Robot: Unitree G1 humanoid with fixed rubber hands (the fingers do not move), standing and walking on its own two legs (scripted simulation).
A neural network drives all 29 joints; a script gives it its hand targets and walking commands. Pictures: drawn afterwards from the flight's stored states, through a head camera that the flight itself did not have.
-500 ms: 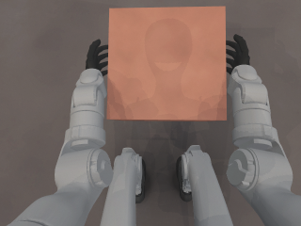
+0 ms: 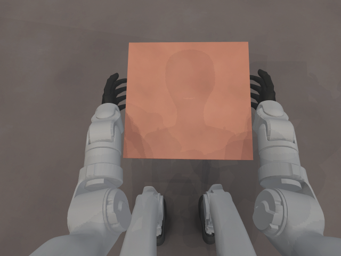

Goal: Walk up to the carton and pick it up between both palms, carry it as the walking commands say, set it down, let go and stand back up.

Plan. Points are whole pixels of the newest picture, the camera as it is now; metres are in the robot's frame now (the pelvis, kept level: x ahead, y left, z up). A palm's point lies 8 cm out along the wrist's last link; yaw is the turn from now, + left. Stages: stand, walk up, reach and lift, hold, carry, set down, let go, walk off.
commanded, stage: reach and lift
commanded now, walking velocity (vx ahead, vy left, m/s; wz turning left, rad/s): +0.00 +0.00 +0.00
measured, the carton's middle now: (186, 109) +0.46 -0.01 -0.12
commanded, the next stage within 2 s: none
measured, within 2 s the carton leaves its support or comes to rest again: neither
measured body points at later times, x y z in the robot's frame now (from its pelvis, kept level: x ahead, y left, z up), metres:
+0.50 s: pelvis +0.02 +0.00 +0.07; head +0.18 +0.00 +0.49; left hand +0.43 +0.17 +0.02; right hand +0.43 -0.19 +0.02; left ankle +0.08 +0.12 -0.58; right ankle +0.08 -0.11 -0.58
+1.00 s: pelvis +0.04 +0.00 +0.13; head +0.16 +0.00 +0.56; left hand +0.41 +0.17 +0.09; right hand +0.40 -0.19 +0.10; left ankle +0.08 +0.12 -0.58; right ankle +0.08 -0.11 -0.58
